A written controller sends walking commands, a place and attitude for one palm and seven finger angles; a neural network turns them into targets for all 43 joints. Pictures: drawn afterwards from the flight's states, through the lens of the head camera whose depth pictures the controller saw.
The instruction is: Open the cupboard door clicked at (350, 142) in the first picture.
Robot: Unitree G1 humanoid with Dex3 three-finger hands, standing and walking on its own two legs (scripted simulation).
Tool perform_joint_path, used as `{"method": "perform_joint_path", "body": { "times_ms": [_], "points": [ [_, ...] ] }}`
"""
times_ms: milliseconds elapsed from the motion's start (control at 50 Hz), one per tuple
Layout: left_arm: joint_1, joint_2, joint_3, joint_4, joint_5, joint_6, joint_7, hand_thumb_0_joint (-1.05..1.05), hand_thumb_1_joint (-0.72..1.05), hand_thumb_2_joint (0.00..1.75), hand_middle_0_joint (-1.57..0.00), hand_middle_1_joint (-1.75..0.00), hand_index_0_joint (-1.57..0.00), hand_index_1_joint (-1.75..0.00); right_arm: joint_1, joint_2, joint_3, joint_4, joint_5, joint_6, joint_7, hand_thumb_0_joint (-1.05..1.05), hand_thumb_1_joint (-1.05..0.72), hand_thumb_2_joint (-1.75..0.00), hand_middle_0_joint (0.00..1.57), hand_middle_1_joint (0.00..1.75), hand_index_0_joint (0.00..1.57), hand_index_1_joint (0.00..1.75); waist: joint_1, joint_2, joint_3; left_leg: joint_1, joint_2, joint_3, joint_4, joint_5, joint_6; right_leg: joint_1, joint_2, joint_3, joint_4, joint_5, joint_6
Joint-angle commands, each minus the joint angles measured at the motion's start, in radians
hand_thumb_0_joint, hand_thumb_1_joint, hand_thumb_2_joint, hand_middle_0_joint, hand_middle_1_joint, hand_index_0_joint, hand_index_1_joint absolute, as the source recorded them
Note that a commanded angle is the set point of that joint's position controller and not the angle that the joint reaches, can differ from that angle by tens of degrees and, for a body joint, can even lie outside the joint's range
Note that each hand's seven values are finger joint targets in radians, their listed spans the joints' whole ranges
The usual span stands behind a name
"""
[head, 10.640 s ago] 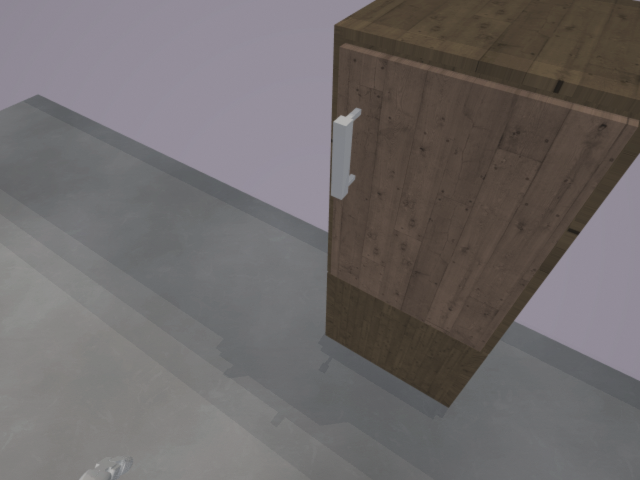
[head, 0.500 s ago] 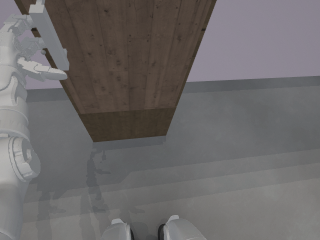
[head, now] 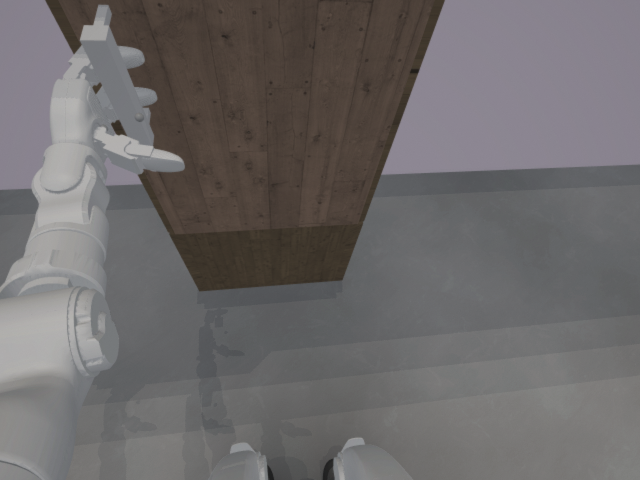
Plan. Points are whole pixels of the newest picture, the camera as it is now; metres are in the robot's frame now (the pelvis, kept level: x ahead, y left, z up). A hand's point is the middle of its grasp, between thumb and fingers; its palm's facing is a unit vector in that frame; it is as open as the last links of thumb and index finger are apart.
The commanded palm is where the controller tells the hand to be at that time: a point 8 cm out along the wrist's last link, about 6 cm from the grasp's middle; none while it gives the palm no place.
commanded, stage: slide the fingers in behind the handle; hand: left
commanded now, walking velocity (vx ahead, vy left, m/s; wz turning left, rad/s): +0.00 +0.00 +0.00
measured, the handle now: (125, 83) +0.58 +0.19 +0.11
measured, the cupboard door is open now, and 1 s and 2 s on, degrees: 0 1 18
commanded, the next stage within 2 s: close the thumb around the handle in 0.42 s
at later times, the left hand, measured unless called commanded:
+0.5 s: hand (140, 119) +0.52 +0.17 +0.11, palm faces +0.02 -1.00 -0.01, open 14.0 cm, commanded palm +0.50 +0.20 +0.10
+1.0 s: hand (139, 120) +0.52 +0.17 +0.11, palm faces +0.03 -1.00 -0.01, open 8.0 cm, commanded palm +0.50 +0.20 +0.10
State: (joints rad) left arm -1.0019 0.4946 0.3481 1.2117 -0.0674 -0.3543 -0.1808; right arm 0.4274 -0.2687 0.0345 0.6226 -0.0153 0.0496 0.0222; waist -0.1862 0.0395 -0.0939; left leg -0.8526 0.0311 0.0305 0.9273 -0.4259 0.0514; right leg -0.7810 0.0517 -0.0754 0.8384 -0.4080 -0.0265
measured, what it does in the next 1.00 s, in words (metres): stands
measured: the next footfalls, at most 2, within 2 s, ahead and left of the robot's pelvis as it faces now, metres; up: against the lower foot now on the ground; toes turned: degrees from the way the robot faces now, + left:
none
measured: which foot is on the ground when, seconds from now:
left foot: down 0.00-1.00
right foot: down 0.00-1.00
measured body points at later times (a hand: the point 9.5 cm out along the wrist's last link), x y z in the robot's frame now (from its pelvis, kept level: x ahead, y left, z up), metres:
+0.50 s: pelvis +0.00 +0.00 +0.00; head +0.11 +0.01 +0.44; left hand +0.51 +0.22 +0.11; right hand -0.03 -0.27 -0.10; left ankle +0.00 +0.08 -0.69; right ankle -0.01 -0.11 -0.69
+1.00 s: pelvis -0.01 +0.00 +0.00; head +0.11 +0.01 +0.43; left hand +0.51 +0.22 +0.11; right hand -0.02 -0.27 -0.11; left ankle +0.00 +0.08 -0.69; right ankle -0.01 -0.11 -0.69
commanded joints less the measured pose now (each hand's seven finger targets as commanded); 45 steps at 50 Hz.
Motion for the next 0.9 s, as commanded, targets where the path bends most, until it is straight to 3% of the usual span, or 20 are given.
{"method": "perform_joint_path", "body": {
  "times_ms": [0,20,60,120,160,180,240,260,320,380,440,460,500,520,540,600,620,680,760,880],
  "points": [
    [-0.463,0.192,0.017,-0.152,-0.022,-0.032,0.006,0.00,-0.50,0.30,-0.30,-1.20,-0.30,-1.20,0.198,-0.188,-0.069,-0.025,0.006,-0.007,-0.014,0.00,-0.90,-0.90,0.20,0.30,0.20,0.30,-0.030,0.070,-0.447,0.425,-0.008,-0.098,-0.066,0.452,-0.015,0.090,0.021,0.044,-0.077,0.373,0.010],
    [-0.484,0.212,0.025,-0.150,-0.020,-0.028,0.009,0.00,-0.50,0.30,-0.30,-1.20,-0.30,-1.20,0.198,-0.188,-0.065,-0.025,0.006,-0.007,-0.017,0.00,-0.90,-0.90,0.20,0.30,0.20,0.30,-0.034,0.056,-0.427,0.395,-0.009,-0.097,-0.072,0.421,-0.014,0.101,0.019,0.045,-0.078,0.362,0.011],
    [-0.500,0.235,0.045,-0.180,-0.016,-0.041,0.020,0.00,-0.50,0.30,-0.30,-1.20,-0.30,-1.20,0.199,-0.185,-0.064,-0.030,0.003,-0.012,-0.018,0.00,-0.90,-0.90,0.20,0.30,0.20,0.30,-0.021,0.080,-0.460,0.401,-0.016,-0.091,-0.072,0.429,-0.011,0.124,0.017,0.053,-0.075,0.381,0.011],
    [-0.476,0.218,0.020,-0.163,-0.003,-0.051,0.016,0.00,-0.50,0.30,-0.30,-1.20,-0.30,-1.20,0.197,-0.182,-0.061,-0.029,0.004,-0.015,-0.016,0.00,-0.90,-0.90,0.20,0.30,0.20,0.30,-0.028,0.063,-0.429,0.376,-0.014,-0.088,-0.068,0.414,-0.009,0.118,0.017,0.054,-0.075,0.375,0.010],
    [-0.502,0.216,0.019,-0.195,-0.007,-0.067,0.013,0.00,-0.50,0.30,-0.30,-1.20,-0.30,-1.20,0.200,-0.183,-0.064,-0.030,0.003,-0.016,-0.016,0.00,-0.90,-0.90,0.20,0.30,0.20,0.30,-0.032,0.073,-0.455,0.407,-0.012,-0.093,-0.068,0.430,-0.010,0.111,0.017,0.054,-0.073,0.379,0.010],
    [-0.478,0.215,0.025,-0.186,-0.009,-0.068,0.010,0.00,-0.50,0.30,-0.30,-1.20,-0.30,-1.20,0.197,-0.181,-0.065,-0.030,0.003,-0.017,-0.016,0.00,-0.90,-0.90,0.20,0.30,0.20,0.30,-0.017,0.095,-0.468,0.409,-0.015,-0.089,-0.068,0.428,-0.013,0.120,0.018,0.055,-0.073,0.378,0.007],
    [-0.482,0.240,0.053,-0.194,-0.025,-0.074,0.003,0.00,-0.50,0.30,-0.30,-1.20,-0.30,-1.20,0.205,-0.185,-0.065,-0.031,0.003,-0.018,-0.019,0.00,-0.90,-0.90,0.20,0.30,0.20,0.30,-0.014,0.072,-0.490,0.400,-0.018,-0.087,-0.068,0.437,-0.009,0.158,0.019,0.057,-0.071,0.403,0.006],
    [-0.485,0.242,0.042,-0.194,-0.018,-0.073,0.000,0.00,-0.50,0.30,-0.30,-1.20,-0.30,-1.20,0.198,-0.183,-0.063,-0.032,0.006,-0.017,-0.019,0.00,-0.90,-0.90,0.20,0.30,0.20,0.30,-0.014,0.096,-0.482,0.396,-0.018,-0.083,-0.069,0.425,-0.011,0.150,0.018,0.061,-0.074,0.396,0.008],
    [-0.491,0.236,0.030,-0.196,-0.010,-0.070,0.002,0.00,-0.50,0.30,-0.30,-1.20,-0.30,-1.20,0.200,-0.183,-0.065,-0.026,0.007,-0.016,-0.020,0.00,-0.90,-0.90,0.20,0.30,0.20,0.30,-0.022,0.099,-0.455,0.399,-0.015,-0.087,-0.075,0.406,-0.011,0.128,0.017,0.055,-0.081,0.370,0.009],
    [-0.484,0.219,0.027,-0.236,-0.016,-0.081,0.004,0.00,-0.50,0.30,-0.30,-1.20,-0.30,-1.20,0.199,-0.181,-0.069,-0.028,0.005,-0.017,-0.018,0.00,-0.90,-0.90,0.20,0.30,0.20,0.30,-0.010,0.128,-0.502,0.455,-0.013,-0.092,-0.073,0.462,-0.016,0.127,0.020,0.051,-0.077,0.394,0.006],
    [-0.463,0.196,0.018,-0.227,-0.028,-0.079,0.003,0.00,-0.50,0.30,-0.30,-1.20,-0.30,-1.20,0.201,-0.182,-0.069,-0.025,0.004,-0.016,-0.017,0.00,-0.90,-0.90,0.20,0.30,0.20,0.30,-0.016,0.106,-0.488,0.451,-0.014,-0.093,-0.071,0.482,-0.013,0.131,0.022,0.049,-0.076,0.412,0.005],
    [-0.455,0.216,0.032,-0.223,-0.025,-0.078,0.005,0.00,-0.50,0.30,-0.30,-1.20,-0.30,-1.20,0.200,-0.184,-0.071,-0.023,0.005,-0.014,-0.017,0.00,-0.90,-0.90,0.20,0.30,0.20,0.30,-0.009,0.093,-0.482,0.447,-0.012,-0.093,-0.075,0.475,-0.015,0.131,0.022,0.047,-0.078,0.406,0.007],
    [-0.471,0.167,-0.011,-0.248,-0.025,-0.078,0.005,0.00,-0.50,0.30,-0.30,-1.20,-0.30,-1.20,0.193,-0.181,-0.073,-0.024,0.006,-0.013,-0.013,0.00,-0.90,-0.90,0.20,0.30,0.20,0.30,-0.018,0.119,-0.479,0.470,-0.010,-0.096,-0.077,0.472,-0.018,0.107,0.021,0.044,-0.079,0.390,0.006],
    [-0.458,0.137,-0.031,-0.220,-0.022,-0.073,0.004,0.00,-0.44,0.32,-0.30,-1.21,-0.30,-1.21,0.190,-0.179,-0.073,-0.021,0.006,-0.013,-0.011,0.00,-0.90,-0.90,0.20,0.30,0.20,0.30,-0.023,0.114,-0.451,0.468,-0.009,-0.097,-0.076,0.459,-0.018,0.085,0.022,0.042,-0.085,0.372,0.005],
    [-0.476,0.159,-0.010,-0.220,-0.026,-0.077,0.011,0.00,-0.39,0.35,-0.31,-1.21,-0.31,-1.21,0.197,-0.183,-0.073,-0.017,0.004,-0.014,-0.012,0.00,-0.90,-0.90,0.20,0.30,0.20,0.30,-0.026,0.093,-0.440,0.464,-0.010,-0.102,-0.078,0.466,-0.015,0.091,0.023,0.040,-0.085,0.373,0.004],
    [-0.465,0.169,-0.002,-0.235,-0.025,-0.084,0.017,0.00,-0.22,0.42,-0.32,-1.23,-0.32,-1.23,0.190,-0.183,-0.075,-0.019,0.005,-0.015,-0.012,0.00,-0.90,-0.90,0.20,0.30,0.20,0.30,-0.016,0.098,-0.467,0.462,-0.012,-0.096,-0.080,0.465,-0.018,0.112,0.020,0.046,-0.082,0.387,0.005],
    [-0.464,0.141,-0.023,-0.229,-0.026,-0.083,0.013,0.00,-0.16,0.44,-0.32,-1.24,-0.32,-1.24,0.186,-0.180,-0.074,-0.020,0.005,-0.016,-0.010,0.00,-0.90,-0.90,0.20,0.30,0.20,0.30,-0.021,0.102,-0.460,0.464,-0.012,-0.096,-0.078,0.453,-0.018,0.099,0.021,0.045,-0.083,0.377,0.006],
    [-0.487,0.175,-0.006,-0.181,-0.020,-0.080,0.017,0.00,0.00,0.52,-0.34,-1.25,-0.34,-1.25,0.190,-0.186,-0.070,-0.007,0.005,-0.017,-0.013,0.00,-0.90,-0.90,0.20,0.30,0.20,0.30,-0.034,0.068,-0.410,0.422,-0.011,-0.101,-0.078,0.406,-0.014,0.081,0.020,0.047,-0.084,0.344,0.007],
    [-0.507,0.157,-0.024,-0.192,-0.013,-0.085,0.017,0.00,0.23,0.61,-0.35,-1.28,-0.35,-1.28,0.188,-0.183,-0.071,-0.009,0.004,-0.022,-0.015,0.00,-0.90,-0.90,0.20,0.30,0.20,0.30,-0.032,0.101,-0.448,0.449,-0.013,-0.107,-0.074,0.425,-0.016,0.074,0.016,0.047,-0.076,0.346,0.005],
    [-0.505,0.174,-0.009,-0.173,-0.016,-0.077,0.012,0.00,0.56,0.76,-0.38,-1.31,-0.38,-1.31,0.189,-0.185,-0.070,-0.008,0.004,-0.023,-0.017,0.00,-0.90,-0.90,0.20,0.30,0.20,0.30,-0.034,0.092,-0.462,0.434,-0.014,-0.102,-0.066,0.421,-0.015,0.083,0.016,0.050,-0.075,0.353,0.007]
  ]
}}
